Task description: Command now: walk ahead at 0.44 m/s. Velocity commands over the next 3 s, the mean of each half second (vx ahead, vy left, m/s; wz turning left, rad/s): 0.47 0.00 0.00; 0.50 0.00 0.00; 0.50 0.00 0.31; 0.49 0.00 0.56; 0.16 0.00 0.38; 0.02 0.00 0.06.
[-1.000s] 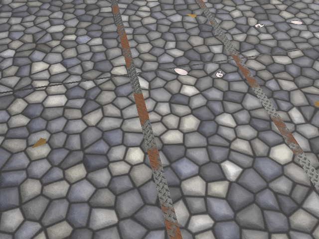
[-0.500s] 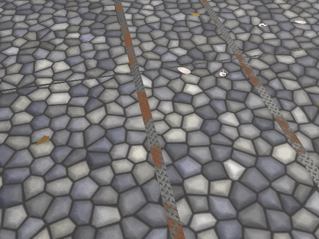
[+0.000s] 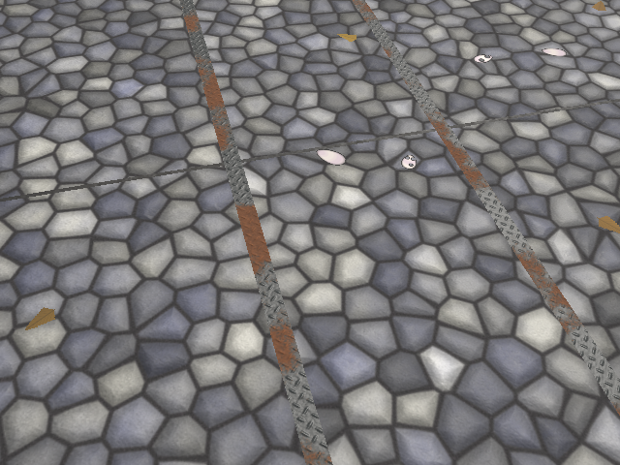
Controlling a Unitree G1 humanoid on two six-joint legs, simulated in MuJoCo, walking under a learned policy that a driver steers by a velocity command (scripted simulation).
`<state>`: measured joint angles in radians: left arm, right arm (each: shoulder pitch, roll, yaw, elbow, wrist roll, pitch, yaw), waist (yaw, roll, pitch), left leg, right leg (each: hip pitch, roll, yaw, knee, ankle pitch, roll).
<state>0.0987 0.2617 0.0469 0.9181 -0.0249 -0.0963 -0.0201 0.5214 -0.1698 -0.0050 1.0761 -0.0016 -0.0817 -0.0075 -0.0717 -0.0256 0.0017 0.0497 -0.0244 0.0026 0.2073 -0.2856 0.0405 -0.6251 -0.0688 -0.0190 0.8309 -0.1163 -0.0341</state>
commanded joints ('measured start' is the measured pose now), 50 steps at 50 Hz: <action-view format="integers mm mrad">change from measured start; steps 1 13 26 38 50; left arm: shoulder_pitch -190 117 245 408 55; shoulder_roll -5 111 134 -1 57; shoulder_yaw -18 26 19 -26 21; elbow -112 -30 46 50 -51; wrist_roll -2 10 14 16 21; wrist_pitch -10 -16 -13 -2 19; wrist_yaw -14 -17 23 16 25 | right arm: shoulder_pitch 34 -126 -465 -39 -216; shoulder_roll -189 -186 -121 -339 -213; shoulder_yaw -34 -40 -52 -118 -73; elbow -39 -144 -266 -199 -185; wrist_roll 5 53 12 4 0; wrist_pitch -5 -57 -18 -25 -29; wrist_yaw -17 2 3 33 13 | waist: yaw -5 137 121 -33 65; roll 131 -45 -15 308 76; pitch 140 -79 74 -425 33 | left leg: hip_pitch -133 -751 -695 390 -185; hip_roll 213 96 143 443 227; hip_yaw -116 -108 -11 -742 -110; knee -121 1137 459 121 -101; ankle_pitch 297 -88 408 41 341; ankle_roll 138 28 -38 315 183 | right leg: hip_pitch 11 695 465 -7 -78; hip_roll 38 -248 -101 139 -80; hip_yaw -44 523 102 72 69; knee -190 -607 -748 429 16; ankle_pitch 107 -194 92 -432 108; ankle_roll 18 -226 -173 5 29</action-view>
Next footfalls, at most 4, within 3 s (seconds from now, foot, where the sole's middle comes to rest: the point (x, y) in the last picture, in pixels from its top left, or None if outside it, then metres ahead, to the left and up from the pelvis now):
0.18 right None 0.29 -0.14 -0.78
0.72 left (247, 423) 0.60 0.10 -0.78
1.26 right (338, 301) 0.91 -0.13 -0.78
1.80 left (215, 244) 1.11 0.19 -0.78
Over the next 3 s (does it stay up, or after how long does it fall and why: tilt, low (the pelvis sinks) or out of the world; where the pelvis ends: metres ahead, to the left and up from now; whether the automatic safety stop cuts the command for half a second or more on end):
stays up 1.26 0.21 -0.01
